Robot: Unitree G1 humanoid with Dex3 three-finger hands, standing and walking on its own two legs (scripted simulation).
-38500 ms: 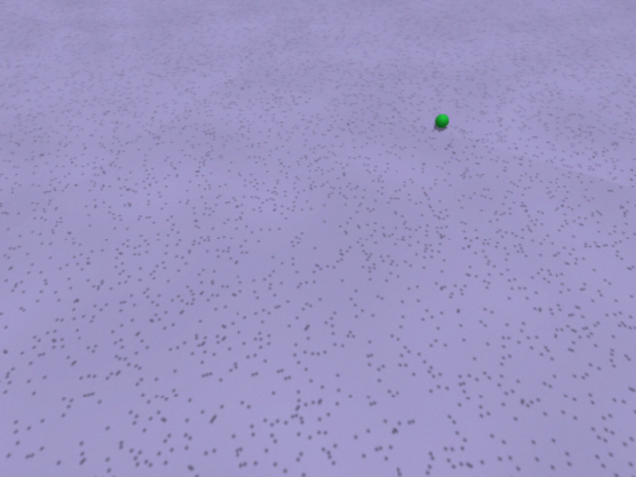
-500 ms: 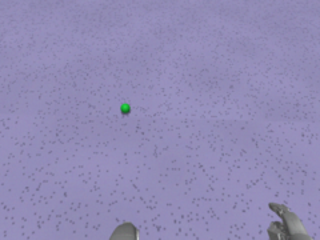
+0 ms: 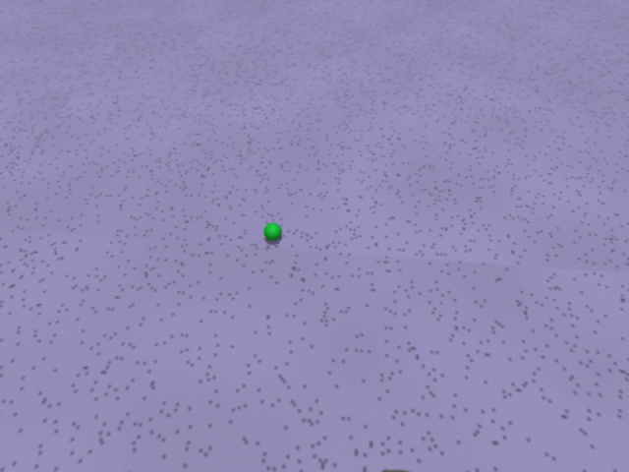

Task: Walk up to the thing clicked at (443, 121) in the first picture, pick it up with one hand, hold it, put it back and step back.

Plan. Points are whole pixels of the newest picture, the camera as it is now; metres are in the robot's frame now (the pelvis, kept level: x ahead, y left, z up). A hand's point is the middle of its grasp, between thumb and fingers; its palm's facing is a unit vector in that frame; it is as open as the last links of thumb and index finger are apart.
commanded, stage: step back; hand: left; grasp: from above
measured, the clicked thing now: (273, 231) +1.10 +0.19 -0.73
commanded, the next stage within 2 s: stand in 0.46 s
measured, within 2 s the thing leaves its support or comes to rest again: neither
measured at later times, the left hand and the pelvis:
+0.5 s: hand out of the picture +0.11 +0.28 -0.15, palm faces +0.08 -0.91 -0.40, open 7.4 cm; pelvis +0.03 +0.00 -0.01, yaw +3 degrees
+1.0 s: hand out of the picture +0.11 +0.26 -0.14, palm faces +0.01 -0.94 -0.34, open 7.4 cm; pelvis +0.04 +0.00 +0.02, yaw +2 degrees
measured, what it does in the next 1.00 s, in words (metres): steps on the spot: right foot, then left foot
